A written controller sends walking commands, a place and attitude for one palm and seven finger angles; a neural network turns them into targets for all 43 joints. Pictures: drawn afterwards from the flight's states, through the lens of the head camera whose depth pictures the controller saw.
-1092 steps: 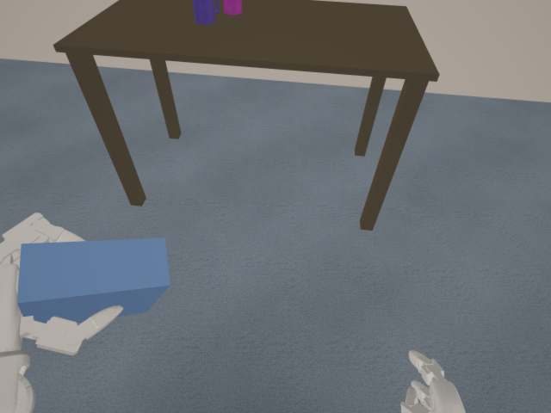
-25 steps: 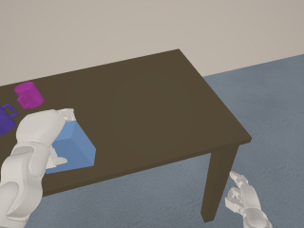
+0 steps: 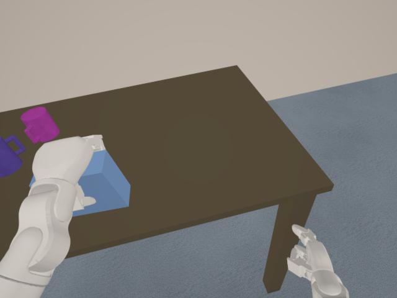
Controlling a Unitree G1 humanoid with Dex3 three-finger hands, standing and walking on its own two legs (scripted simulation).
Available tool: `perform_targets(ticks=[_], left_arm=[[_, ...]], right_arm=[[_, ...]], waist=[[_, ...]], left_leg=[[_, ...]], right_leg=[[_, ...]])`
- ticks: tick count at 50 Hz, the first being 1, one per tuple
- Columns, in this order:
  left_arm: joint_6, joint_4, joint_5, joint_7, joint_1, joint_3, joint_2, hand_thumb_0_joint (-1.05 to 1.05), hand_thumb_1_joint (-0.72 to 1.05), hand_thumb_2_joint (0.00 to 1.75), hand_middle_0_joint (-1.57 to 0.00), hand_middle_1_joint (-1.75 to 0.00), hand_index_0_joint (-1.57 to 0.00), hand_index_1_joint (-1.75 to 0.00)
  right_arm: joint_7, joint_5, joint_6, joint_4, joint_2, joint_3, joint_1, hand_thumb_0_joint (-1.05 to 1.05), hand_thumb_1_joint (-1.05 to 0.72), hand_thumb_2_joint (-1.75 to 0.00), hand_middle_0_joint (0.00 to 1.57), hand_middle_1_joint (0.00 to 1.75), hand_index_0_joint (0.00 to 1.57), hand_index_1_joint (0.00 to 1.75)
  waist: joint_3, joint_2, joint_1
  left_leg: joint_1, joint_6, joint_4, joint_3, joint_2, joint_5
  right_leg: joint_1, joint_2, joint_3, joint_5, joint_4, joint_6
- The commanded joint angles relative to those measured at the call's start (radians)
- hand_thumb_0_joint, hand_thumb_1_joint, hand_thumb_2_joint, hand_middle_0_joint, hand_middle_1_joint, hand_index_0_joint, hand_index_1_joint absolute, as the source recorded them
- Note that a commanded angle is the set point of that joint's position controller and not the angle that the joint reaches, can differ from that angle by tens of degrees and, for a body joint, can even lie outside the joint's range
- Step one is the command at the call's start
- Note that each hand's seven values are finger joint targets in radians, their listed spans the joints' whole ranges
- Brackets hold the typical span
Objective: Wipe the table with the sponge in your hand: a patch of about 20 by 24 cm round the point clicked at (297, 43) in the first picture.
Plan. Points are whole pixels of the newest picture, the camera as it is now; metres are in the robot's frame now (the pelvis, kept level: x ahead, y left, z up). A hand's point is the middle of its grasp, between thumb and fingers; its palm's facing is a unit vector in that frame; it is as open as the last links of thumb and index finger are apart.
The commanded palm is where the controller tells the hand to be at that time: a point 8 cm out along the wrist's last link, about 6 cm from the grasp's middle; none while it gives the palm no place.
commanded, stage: move the sponge above the wiping area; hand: left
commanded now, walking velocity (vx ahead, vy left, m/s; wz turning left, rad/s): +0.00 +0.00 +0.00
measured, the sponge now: (91, 191) +0.26 +0.27 +0.11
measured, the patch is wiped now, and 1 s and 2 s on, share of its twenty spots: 0.00 0.00 0.00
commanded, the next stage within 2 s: none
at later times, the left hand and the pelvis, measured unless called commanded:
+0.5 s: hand (79, 169) +0.27 +0.28 +0.17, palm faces +0.15 -0.02 -0.99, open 9.6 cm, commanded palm +0.23 +0.28 +0.21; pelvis +0.01 -0.01 +0.00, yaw +0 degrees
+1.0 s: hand (68, 167) +0.27 +0.31 +0.16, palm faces +0.15 -0.01 -0.99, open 9.6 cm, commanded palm +0.23 +0.29 +0.21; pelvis +0.00 -0.01 +0.00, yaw +0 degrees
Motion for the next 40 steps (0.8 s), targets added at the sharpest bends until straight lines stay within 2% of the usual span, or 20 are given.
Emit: perform_targets(ticks=[1,3,4,8,9,12,13,14,15,17,18,21,23,25,29,33,34,37,38,40], left_arm=[[0.029,-0.142,0.017,0.064,-0.277,0.222,0.234,0.00,0.10,1.30,-1.20,-1.60,-1.20,-1.60],[0.062,-0.127,0.003,0.042,-0.215,0.216,0.217,0.00,0.10,1.30,-1.20,-1.60,-1.20,-1.60],[0.065,-0.133,-0.007,0.026,-0.221,0.166,0.170,0.00,0.10,1.30,-1.20,-1.60,-1.20,-1.60],[0.066,-0.130,0.009,-0.013,-0.228,0.143,0.185,0.00,0.10,1.30,-1.20,-1.60,-1.20,-1.60],[0.054,-0.126,0.019,-0.017,-0.263,0.128,0.187,0.00,0.10,1.30,-1.20,-1.60,-1.20,-1.60],[0.009,-0.140,0.064,-0.009,-0.312,0.199,0.291,0.00,0.10,1.30,-1.20,-1.60,-1.20,-1.60],[-0.014,-0.182,0.069,0.004,-0.356,0.247,0.347,0.00,0.10,1.30,-1.20,-1.60,-1.20,-1.60],[-0.041,-0.177,0.068,0.014,-0.381,0.223,0.313,0.00,0.10,1.30,-1.20,-1.60,-1.20,-1.60],[-0.071,-0.162,0.069,0.031,-0.362,0.265,0.343,0.00,0.10,1.30,-1.20,-1.60,-1.20,-1.60],[-0.110,-0.192,0.048,0.055,-0.328,0.268,0.315,0.00,0.10,1.30,-1.20,-1.60,-1.20,-1.60],[-0.108,-0.196,0.042,0.069,-0.319,0.302,0.338,0.00,0.10,1.30,-1.20,-1.60,-1.20,-1.60],[-0.086,-0.109,0.015,0.091,-0.239,0.284,0.270,0.00,0.10,1.30,-1.20,-1.60,-1.20,-1.60],[-0.030,-0.030,0.005,0.087,-0.203,0.286,0.263,0.00,0.10,1.30,-1.20,-1.60,-1.20,-1.60],[0.010,0.019,-0.005,0.068,-0.186,0.250,0.242,0.00,0.10,1.30,-1.20,-1.60,-1.20,-1.60],[0.038,-0.039,0.002,0.007,-0.184,0.176,0.209,0.00,0.10,1.30,-1.20,-1.60,-1.20,-1.60],[-0.055,-0.178,0.024,-0.014,-0.271,0.198,0.267,0.00,0.10,1.30,-1.20,-1.60,-1.20,-1.60],[-0.089,-0.183,0.029,-0.002,-0.261,0.217,0.282,0.00,0.10,1.30,-1.20,-1.60,-1.20,-1.60],[-0.166,-0.169,0.045,0.048,-0.272,0.265,0.302,0.00,0.10,1.30,-1.20,-1.60,-1.20,-1.60],[-0.170,-0.182,0.050,0.069,-0.287,0.302,0.337,0.00,0.10,1.30,-1.20,-1.60,-1.20,-1.60],[-0.162,-0.080,0.049,0.113,-0.308,0.315,0.326,0.00,0.10,1.30,-1.20,-1.60,-1.20,-1.60]], right_arm=[[0.006,0.008,-0.046,-0.175,-0.084,-0.032,-0.235,0.00,-0.90,-0.90,0.20,0.30,0.20,0.30],[0.009,0.019,-0.043,-0.180,-0.085,-0.030,-0.266,0.00,-0.90,-0.90,0.20,0.30,0.20,0.30],[0.010,0.018,-0.039,-0.186,-0.090,-0.030,-0.246,0.00,-0.90,-0.90,0.20,0.30,0.20,0.30],[-0.004,0.027,-0.041,-0.199,-0.092,-0.025,-0.256,0.00,-0.90,-0.90,0.20,0.30,0.20,0.30],[-0.009,0.021,-0.043,-0.198,-0.100,-0.028,-0.224,0.00,-0.90,-0.90,0.20,0.30,0.20,0.30],[-0.019,0.008,-0.042,-0.191,-0.100,-0.032,-0.205,0.00,-0.90,-0.90,0.20,0.30,0.20,0.30],[-0.024,0.009,-0.055,-0.195,-0.096,-0.026,-0.234,0.00,-0.90,-0.90,0.20,0.30,0.20,0.30],[-0.030,0.000,-0.064,-0.195,-0.086,-0.027,-0.210,0.00,-0.90,-0.90,0.20,0.30,0.20,0.30],[-0.032,-0.001,-0.071,-0.181,-0.085,-0.033,-0.186,0.00,-0.90,-0.90,0.20,0.30,0.20,0.30],[-0.027,-0.004,-0.075,-0.179,-0.078,-0.037,-0.180,0.00,-0.90,-0.90,0.20,0.30,0.20,0.30],[-0.027,-0.003,-0.084,-0.183,-0.077,-0.035,-0.204,0.00,-0.90,-0.90,0.20,0.30,0.20,0.30],[-0.007,-0.002,-0.069,-0.164,-0.087,-0.046,-0.176,0.00,-0.90,-0.90,0.20,0.30,0.20,0.30],[-0.003,0.008,-0.060,-0.160,-0.097,-0.046,-0.216,0.00,-0.90,-0.90,0.20,0.30,0.20,0.30],[-0.002,0.012,-0.044,-0.160,-0.113,-0.053,-0.193,0.00,-0.90,-0.90,0.20,0.30,0.20,0.30],[-0.006,0.020,-0.039,-0.190,-0.114,-0.044,-0.220,0.00,-0.90,-0.90,0.20,0.30,0.20,0.30],[-0.021,0.015,-0.065,-0.209,-0.091,-0.036,-0.225,0.00,-0.90,-0.90,0.20,0.30,0.20,0.30],[-0.028,0.003,-0.075,-0.203,-0.090,-0.041,-0.185,0.00,-0.90,-0.90,0.20,0.30,0.20,0.30],[-0.037,-0.006,-0.084,-0.179,-0.086,-0.050,-0.145,0.00,-0.90,-0.90,0.20,0.30,0.20,0.30],[-0.038,-0.005,-0.092,-0.181,-0.085,-0.046,-0.169,0.00,-0.90,-0.90,0.20,0.30,0.20,0.30],[-0.036,-0.005,-0.082,-0.152,-0.087,-0.054,-0.136,0.00,-0.90,-0.90,0.20,0.30,0.20,0.30]], waist=[[-0.213,-0.040,0.010],[-0.176,-0.062,0.009],[-0.185,-0.071,-0.005],[-0.138,-0.091,-0.022],[-0.166,-0.094,-0.031],[-0.213,-0.093,-0.020],[-0.235,-0.072,-0.014],[-0.253,-0.073,-0.016],[-0.267,-0.060,-0.012],[-0.265,-0.016,-0.003],[-0.254,-0.003,0.009],[-0.214,-0.025,0.007],[-0.152,-0.054,0.011],[-0.149,-0.109,-0.001],[-0.195,-0.110,-0.020],[-0.247,-0.094,-0.031],[-0.260,-0.091,-0.026],[-0.230,-0.055,-0.020],[-0.217,-0.024,-0.009],[-0.171,-0.025,-0.012]], left_leg=[[0.009,0.011,-0.045,-0.072,0.001,0.169],[0.001,0.013,-0.040,-0.074,0.001,0.144],[-0.011,0.016,-0.038,-0.065,0.006,0.140],[-0.011,0.024,-0.042,-0.069,0.005,0.071],[-0.016,0.028,-0.033,-0.062,0.003,0.069],[0.006,0.033,-0.027,-0.066,-0.008,0.100],[0.027,0.033,-0.021,-0.077,-0.008,0.100],[0.034,0.036,-0.013,-0.067,-0.011,0.121],[0.052,0.035,-0.011,-0.069,-0.014,0.144],[0.073,0.029,-0.019,-0.078,-0.013,0.184],[0.073,0.027,-0.016,-0.083,-0.013,0.181],[0.027,0.014,-0.023,-0.074,-0.003,0.203],[-0.005,0.011,-0.026,-0.065,-0.001,0.155],[-0.037,0.014,-0.021,-0.049,0.000,0.125],[-0.032,0.029,-0.007,-0.044,-0.007,0.116],[0.030,0.042,0.008,-0.063,-0.010,0.123],[0.040,0.047,0.018,-0.057,-0.011,0.145],[0.062,0.037,0.001,-0.071,-0.011,0.154],[0.069,0.035,-0.005,-0.080,-0.011,0.142],[0.038,0.024,-0.021,-0.073,-0.007,0.130]], right_leg=[[0.083,-0.026,0.111,0.122,-0.091,-0.027],[0.054,-0.016,0.142,0.096,-0.100,-0.031],[0.062,-0.028,0.104,0.113,-0.092,-0.020],[0.011,-0.018,0.126,0.028,-0.112,-0.015],[0.026,-0.029,0.104,0.027,-0.105,-0.008],[0.052,-0.031,0.113,0.044,-0.100,-0.008],[0.057,-0.017,0.154,0.022,-0.107,-0.022],[0.071,-0.029,0.121,0.044,-0.102,-0.018],[0.071,-0.024,0.128,0.065,-0.105,-0.020],[0.083,-0.021,0.123,0.121,-0.106,-0.027],[0.082,-0.013,0.165,0.119,-0.111,-0.042],[0.091,-0.029,0.123,0.172,-0.104,-0.031],[0.056,-0.025,0.156,0.123,-0.118,-0.034],[0.056,-0.036,0.133,0.102,-0.114,-0.013],[0.068,-0.043,0.122,0.109,-0.095,-0.002],[0.060,-0.030,0.147,0.094,-0.100,-0.006],[0.066,-0.037,0.122,0.112,-0.094,-0.004],[0.039,-0.025,0.123,0.101,-0.115,-0.015],[0.031,-0.014,0.160,0.074,-0.129,-0.031],[0.021,-0.018,0.128,0.052,-0.138,-0.029]])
